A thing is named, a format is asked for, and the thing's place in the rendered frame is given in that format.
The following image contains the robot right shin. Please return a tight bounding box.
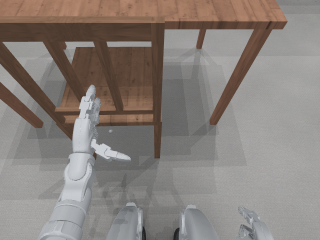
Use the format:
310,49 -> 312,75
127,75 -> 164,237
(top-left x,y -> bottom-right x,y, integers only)
179,205 -> 196,240

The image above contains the chair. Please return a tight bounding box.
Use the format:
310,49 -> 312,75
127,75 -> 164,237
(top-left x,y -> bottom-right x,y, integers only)
0,16 -> 165,160

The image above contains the robot left hand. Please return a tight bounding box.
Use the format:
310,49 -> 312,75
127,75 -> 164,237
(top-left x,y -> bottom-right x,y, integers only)
72,84 -> 131,162

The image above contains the robot right hand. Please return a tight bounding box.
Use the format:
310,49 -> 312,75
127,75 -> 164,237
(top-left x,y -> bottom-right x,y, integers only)
236,206 -> 274,240

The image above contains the table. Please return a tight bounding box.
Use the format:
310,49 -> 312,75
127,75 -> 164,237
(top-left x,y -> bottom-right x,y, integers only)
0,0 -> 288,128

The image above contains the robot left forearm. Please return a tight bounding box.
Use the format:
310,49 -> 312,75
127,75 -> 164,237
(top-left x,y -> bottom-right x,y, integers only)
37,152 -> 96,240

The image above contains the left robot thigh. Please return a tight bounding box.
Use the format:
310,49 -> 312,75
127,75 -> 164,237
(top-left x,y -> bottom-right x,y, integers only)
105,206 -> 143,240

